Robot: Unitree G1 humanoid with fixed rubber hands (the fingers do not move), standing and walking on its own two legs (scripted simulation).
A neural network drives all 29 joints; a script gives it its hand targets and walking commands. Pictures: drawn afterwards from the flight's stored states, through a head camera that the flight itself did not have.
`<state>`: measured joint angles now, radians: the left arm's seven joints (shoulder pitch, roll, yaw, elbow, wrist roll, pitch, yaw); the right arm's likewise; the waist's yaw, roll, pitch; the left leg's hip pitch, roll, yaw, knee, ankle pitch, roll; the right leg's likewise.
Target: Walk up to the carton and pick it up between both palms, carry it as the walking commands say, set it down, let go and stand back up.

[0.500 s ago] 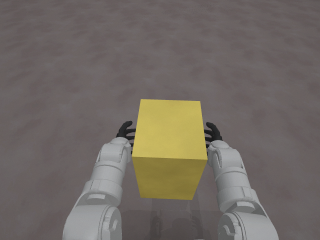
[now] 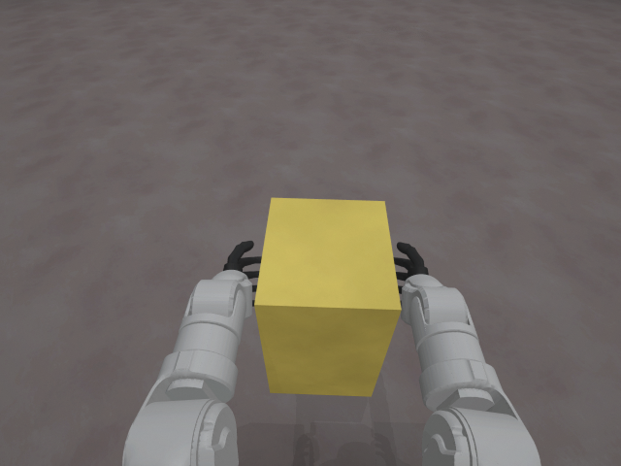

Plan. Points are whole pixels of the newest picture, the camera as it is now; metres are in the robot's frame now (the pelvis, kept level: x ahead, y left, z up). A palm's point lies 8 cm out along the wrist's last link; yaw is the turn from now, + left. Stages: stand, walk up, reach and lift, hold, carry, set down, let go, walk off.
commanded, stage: reach and lift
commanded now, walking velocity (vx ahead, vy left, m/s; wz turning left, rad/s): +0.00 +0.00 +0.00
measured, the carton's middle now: (324, 302) +0.35 -0.01 +0.00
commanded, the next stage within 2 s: hold in 0.60 s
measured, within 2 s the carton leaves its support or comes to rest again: neither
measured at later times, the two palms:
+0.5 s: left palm (230, 292) +0.33 +0.12 +0.06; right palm (414, 291) +0.32 -0.13 +0.06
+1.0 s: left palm (231, 299) +0.31 +0.12 +0.06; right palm (418, 298) +0.31 -0.13 +0.06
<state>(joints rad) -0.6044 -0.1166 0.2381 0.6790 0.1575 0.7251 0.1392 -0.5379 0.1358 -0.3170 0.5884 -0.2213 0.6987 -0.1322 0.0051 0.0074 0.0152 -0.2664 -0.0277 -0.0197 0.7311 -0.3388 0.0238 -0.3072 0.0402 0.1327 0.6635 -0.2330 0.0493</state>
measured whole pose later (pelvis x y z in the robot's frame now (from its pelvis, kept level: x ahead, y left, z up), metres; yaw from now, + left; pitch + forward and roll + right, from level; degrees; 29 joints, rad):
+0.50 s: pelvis +0.00 +0.00 +0.00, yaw +0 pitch -7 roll -1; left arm -0.58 -0.12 0.23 0.66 0.16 0.72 0.13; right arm -0.51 0.14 -0.28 0.54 -0.22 0.72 -0.14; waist 0.02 0.01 0.01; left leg -0.27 -0.03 -0.02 0.73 -0.34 0.02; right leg -0.31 0.04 0.13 0.66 -0.23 0.05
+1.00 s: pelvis -0.01 +0.00 +0.00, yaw +0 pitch -8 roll -1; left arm -0.56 -0.12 0.23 0.65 0.16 0.73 0.13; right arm -0.50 0.14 -0.27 0.54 -0.22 0.73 -0.14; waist 0.02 0.01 0.01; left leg -0.27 -0.03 -0.02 0.73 -0.33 0.02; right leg -0.31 0.04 0.13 0.66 -0.22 0.05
